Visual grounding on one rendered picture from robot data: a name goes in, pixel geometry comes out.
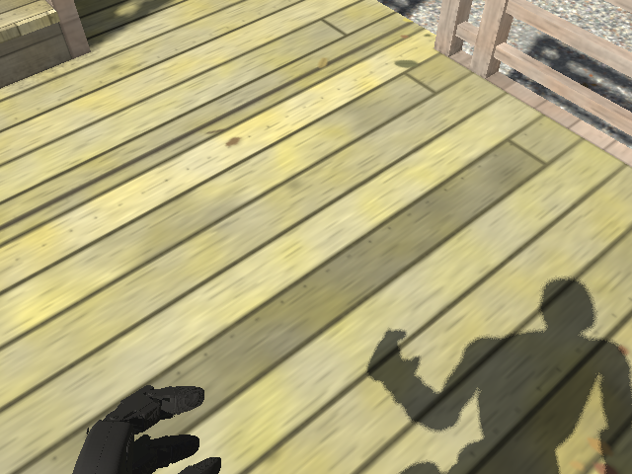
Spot robot left hand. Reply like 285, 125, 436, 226
72, 385, 221, 474

